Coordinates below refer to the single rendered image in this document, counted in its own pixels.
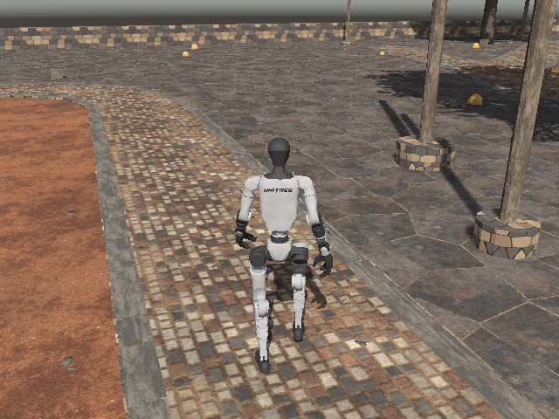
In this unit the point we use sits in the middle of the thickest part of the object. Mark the robot left thigh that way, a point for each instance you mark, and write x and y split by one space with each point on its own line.
257 261

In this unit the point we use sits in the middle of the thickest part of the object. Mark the right robot upper arm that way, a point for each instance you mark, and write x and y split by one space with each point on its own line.
306 184

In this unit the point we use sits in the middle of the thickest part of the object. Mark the left robot hand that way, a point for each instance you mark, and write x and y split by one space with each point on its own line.
246 236

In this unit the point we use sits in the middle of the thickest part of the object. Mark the robot head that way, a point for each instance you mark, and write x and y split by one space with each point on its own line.
279 150

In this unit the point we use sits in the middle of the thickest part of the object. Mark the left robot upper arm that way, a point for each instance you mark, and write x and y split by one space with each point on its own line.
251 184

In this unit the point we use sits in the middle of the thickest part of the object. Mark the left robot forearm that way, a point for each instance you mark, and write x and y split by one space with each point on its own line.
240 226

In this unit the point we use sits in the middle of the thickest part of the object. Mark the right robot hand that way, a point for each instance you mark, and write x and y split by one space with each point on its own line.
327 265

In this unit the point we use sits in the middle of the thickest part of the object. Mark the right robot forearm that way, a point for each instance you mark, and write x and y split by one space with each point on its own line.
320 237

